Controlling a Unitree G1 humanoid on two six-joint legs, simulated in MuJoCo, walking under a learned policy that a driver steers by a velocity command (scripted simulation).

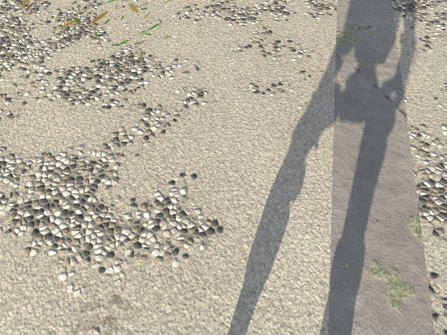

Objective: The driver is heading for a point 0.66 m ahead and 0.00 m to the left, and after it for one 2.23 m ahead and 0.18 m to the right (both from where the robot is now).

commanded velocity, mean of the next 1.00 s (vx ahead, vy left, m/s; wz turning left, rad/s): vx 0.46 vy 0.00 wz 0.00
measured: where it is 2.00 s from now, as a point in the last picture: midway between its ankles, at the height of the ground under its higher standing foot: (253, 294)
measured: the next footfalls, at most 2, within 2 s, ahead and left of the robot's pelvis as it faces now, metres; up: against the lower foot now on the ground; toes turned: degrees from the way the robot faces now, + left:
left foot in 0.10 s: +0.23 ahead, +0.10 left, +0.00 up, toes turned +4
right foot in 0.68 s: +0.53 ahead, -0.08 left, +0.00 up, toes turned -4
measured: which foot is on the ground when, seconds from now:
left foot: up 0.00-0.08, down 0.10-0.68, up 0.70-1.00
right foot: down 0.00-0.12, up 0.14-0.66, down 0.68-1.00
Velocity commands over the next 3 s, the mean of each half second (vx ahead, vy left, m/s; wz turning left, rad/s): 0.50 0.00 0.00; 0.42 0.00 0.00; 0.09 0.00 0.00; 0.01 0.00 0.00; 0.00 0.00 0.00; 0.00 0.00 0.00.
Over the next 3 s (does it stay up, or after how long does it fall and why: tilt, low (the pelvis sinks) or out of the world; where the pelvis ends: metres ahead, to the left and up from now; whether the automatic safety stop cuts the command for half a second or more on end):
stays up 0.62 -0.03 0.00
